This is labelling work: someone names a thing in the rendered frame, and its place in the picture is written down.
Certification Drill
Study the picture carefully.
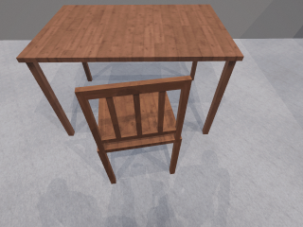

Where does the chair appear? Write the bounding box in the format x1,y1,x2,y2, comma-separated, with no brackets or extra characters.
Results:
74,76,192,184

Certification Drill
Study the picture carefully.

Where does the table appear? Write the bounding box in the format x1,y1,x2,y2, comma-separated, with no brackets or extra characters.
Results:
16,4,244,136

